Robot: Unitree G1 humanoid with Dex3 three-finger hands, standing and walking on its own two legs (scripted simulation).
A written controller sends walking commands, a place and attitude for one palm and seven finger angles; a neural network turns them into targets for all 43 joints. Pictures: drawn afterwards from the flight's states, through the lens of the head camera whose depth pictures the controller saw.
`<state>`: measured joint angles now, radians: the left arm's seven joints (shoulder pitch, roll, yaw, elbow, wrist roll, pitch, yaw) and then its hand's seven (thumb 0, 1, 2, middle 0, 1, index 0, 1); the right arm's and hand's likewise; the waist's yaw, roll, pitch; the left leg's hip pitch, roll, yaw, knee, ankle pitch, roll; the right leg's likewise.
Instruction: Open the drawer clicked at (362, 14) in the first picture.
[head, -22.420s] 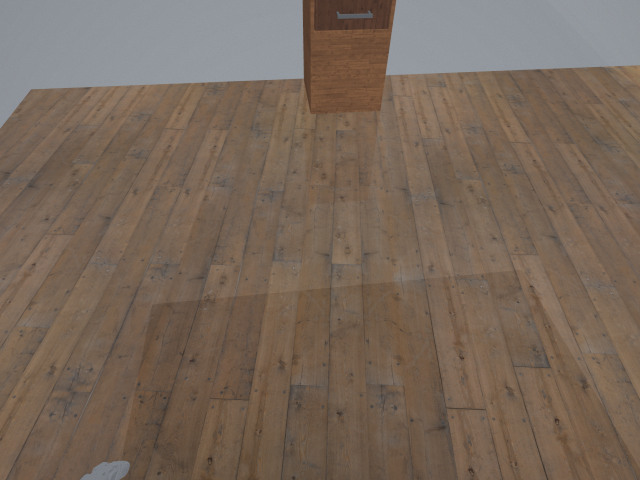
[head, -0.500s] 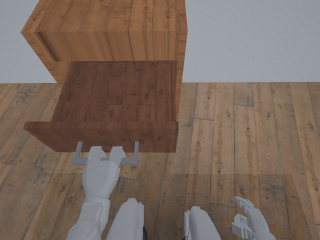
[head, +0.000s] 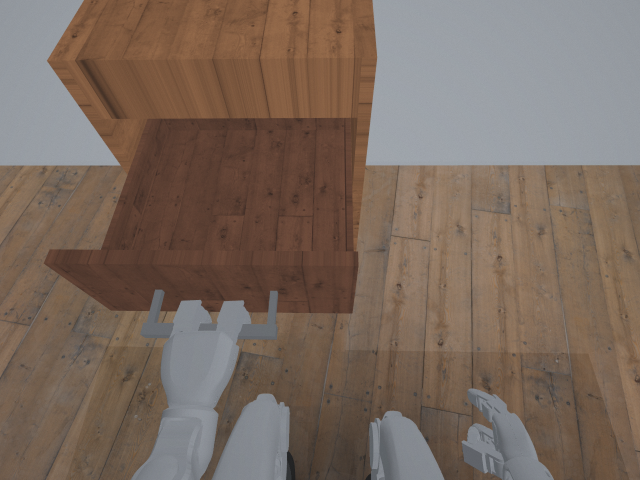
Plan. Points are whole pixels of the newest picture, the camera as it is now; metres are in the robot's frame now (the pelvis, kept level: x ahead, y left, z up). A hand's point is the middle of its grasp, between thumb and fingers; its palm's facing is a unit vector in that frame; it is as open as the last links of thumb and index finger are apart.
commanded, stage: pull the drawer open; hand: left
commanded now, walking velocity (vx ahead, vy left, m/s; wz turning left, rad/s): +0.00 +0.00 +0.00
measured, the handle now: (212, 315) +0.33 +0.17 -0.05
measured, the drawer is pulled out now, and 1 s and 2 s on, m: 0.25 0.26 0.26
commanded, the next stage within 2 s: open the thumb to release the handle in 0.50 s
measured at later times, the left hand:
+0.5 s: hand (217, 370) +0.26 +0.16 -0.07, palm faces -0.04 -0.11 -0.99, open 5.5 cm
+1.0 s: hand (212, 364) +0.27 +0.17 -0.07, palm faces -0.04 -0.09 -0.99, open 10.1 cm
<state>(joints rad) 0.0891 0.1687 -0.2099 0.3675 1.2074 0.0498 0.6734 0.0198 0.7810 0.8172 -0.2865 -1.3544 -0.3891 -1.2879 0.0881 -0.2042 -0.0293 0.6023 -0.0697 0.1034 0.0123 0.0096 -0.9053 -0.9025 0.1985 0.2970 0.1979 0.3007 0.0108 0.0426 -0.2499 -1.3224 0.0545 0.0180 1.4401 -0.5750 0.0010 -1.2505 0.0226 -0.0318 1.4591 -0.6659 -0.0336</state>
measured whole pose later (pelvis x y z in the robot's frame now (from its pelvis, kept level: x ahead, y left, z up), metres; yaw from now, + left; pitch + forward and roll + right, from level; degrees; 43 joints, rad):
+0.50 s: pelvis +0.00 +0.00 +0.00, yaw +0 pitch +27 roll +0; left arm 0.13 0.17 -0.22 0.33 1.21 0.05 0.67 0.02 0.78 0.81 -0.28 -1.35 -0.39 -1.29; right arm 0.09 -0.21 -0.03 0.59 -0.07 0.10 0.01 0.01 -0.91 -0.90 0.20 0.30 0.20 0.30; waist 0.02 0.04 -0.25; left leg -1.33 0.05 0.02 1.44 -0.58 0.00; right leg -1.25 0.02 -0.03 1.47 -0.68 -0.04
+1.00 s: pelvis +0.00 +0.00 +0.00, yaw +1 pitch +26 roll -1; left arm 0.03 0.18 -0.22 0.43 1.18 0.07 0.67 0.00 0.07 0.54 -0.32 -1.27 -0.36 -1.26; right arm 0.10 -0.21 -0.03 0.62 -0.06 0.09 0.00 0.01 -0.91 -0.90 0.20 0.30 0.20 0.30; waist 0.01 0.05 -0.25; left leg -1.32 0.05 0.00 1.43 -0.56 0.00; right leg -1.24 0.02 -0.05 1.44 -0.65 -0.04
